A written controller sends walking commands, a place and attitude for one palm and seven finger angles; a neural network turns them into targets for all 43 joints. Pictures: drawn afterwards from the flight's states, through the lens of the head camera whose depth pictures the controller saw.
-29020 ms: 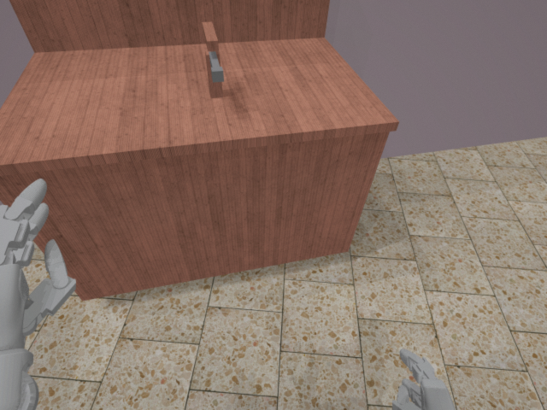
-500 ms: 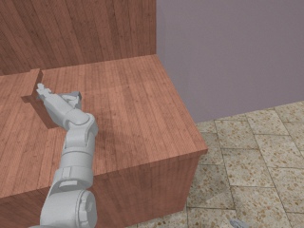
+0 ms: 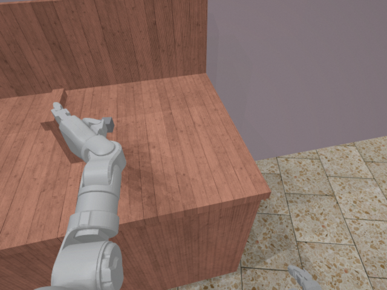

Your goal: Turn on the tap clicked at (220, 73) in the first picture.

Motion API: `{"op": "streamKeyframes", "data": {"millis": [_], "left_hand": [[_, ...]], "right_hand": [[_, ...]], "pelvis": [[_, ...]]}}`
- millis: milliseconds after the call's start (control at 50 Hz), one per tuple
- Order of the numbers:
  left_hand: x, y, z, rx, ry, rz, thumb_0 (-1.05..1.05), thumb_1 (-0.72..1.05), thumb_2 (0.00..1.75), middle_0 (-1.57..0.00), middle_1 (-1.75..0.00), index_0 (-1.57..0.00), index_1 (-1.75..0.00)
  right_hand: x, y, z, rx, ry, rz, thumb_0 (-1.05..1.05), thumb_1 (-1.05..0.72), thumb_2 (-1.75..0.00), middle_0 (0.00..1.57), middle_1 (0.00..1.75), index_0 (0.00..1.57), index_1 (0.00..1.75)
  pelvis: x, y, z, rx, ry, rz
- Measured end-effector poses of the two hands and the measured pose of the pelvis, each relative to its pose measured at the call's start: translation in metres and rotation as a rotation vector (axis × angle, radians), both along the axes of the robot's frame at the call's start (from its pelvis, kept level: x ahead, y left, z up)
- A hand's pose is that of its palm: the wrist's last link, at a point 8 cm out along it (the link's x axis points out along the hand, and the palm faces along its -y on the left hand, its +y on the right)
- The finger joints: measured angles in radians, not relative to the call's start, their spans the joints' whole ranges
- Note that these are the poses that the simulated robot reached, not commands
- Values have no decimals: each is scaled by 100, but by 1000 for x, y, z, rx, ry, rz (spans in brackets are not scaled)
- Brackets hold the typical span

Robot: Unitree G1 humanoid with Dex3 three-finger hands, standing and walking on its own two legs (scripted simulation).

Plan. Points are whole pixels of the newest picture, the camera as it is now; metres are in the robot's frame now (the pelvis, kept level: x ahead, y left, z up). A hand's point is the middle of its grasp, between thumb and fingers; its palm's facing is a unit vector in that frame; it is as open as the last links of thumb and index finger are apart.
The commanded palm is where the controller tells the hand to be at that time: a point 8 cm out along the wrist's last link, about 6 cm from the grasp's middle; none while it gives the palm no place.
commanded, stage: lift the hand up off the lever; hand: left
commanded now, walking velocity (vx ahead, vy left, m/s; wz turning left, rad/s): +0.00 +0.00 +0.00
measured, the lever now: (107, 124) +0.48 +0.25 +0.10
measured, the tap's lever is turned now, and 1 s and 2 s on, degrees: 80 80 80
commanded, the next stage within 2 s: draw the hand back beside the body in 0.58 s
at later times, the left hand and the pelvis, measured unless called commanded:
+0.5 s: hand (101, 120) +0.40 +0.22 +0.18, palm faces +0.77 -0.64 -0.03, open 7.8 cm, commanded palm +0.35 +0.23 +0.17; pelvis +0.01 +0.00 +0.01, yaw +0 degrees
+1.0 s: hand (107, 145) +0.34 +0.19 +0.16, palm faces +0.31 -0.94 -0.16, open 7.7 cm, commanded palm +0.30 +0.23 +0.18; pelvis +0.01 -0.01 +0.01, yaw -3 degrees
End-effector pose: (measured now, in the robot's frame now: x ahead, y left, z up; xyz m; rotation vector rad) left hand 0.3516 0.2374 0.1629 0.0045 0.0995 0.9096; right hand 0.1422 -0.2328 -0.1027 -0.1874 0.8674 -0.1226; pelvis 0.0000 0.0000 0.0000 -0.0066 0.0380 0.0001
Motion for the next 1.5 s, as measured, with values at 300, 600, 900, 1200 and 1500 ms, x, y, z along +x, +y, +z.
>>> {"op": "streamKeyframes", "data": {"millis": [300,600,900,1200,1500], "left_hand": [[5,-4,10,-11,-9,-25,2,90,90,-15,-15,-15,-15],[-10,-5,19,-6,-10,-27,2,91,90,-15,-15,-15,-15],[-20,-25,18,39,-58,-531,2,90,90,-15,-16,-16,-17],[-89,10,18,364,-153,-651,2,90,90,-17,-20,-17,-21],[-119,26,13,384,-149,-666,2,90,90,-19,-25,-19,-25]], "right_hand": [[9,10,0,25,11,3,1,-90,-90,20,30,20,30],[35,7,14,14,-50,35,1,-90,-90,20,30,20,30],[18,-9,24,7,-89,-84,1,-90,-90,20,30,20,30],[1,-18,21,-29,-86,-18,1,-90,-90,20,30,20,30],[34,14,41,4,-198,18,1,-90,-90,20,30,20,30]], "pelvis": [[10,5,3,3,-11,-14],[8,-1,6,5,-43,-3],[6,-9,9,12,-97,-49],[1,-5,13,0,-150,-32],[8,7,14,-7,-149,-46]]}}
